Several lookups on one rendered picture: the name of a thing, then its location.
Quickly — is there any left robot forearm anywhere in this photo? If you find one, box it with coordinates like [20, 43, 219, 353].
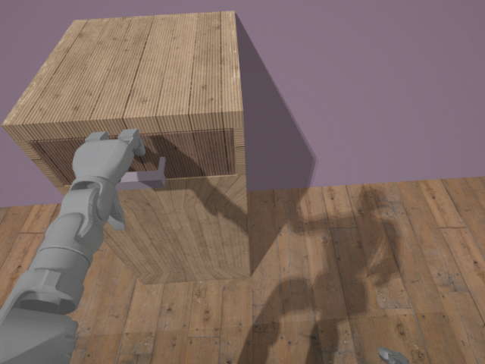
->
[0, 176, 116, 326]

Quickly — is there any cabinet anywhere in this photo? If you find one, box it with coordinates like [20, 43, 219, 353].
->
[1, 11, 250, 285]

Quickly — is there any left robot hand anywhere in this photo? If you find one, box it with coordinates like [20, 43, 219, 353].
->
[72, 128, 146, 231]

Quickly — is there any robot left upper arm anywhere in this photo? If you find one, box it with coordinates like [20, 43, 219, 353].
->
[0, 308, 78, 364]

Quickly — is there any drawer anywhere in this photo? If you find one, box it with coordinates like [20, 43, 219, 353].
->
[30, 128, 235, 185]

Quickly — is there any right robot hand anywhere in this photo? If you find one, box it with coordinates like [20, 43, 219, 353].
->
[378, 347, 409, 364]

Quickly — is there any handle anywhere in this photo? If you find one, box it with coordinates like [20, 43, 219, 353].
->
[115, 157, 166, 190]

